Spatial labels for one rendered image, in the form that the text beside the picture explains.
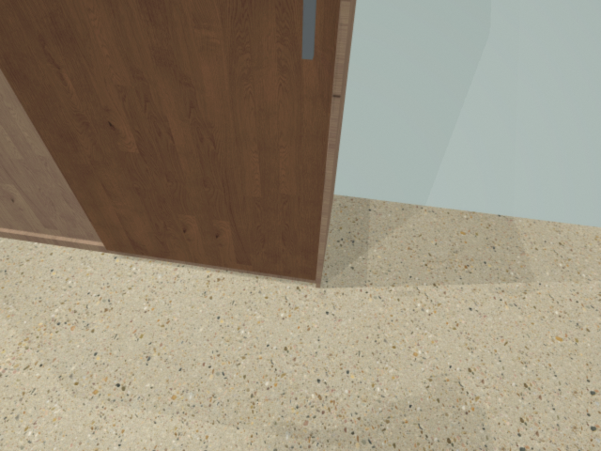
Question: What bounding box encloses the wardrobe door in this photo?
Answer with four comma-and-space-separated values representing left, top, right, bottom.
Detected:
0, 69, 101, 241
0, 0, 340, 280

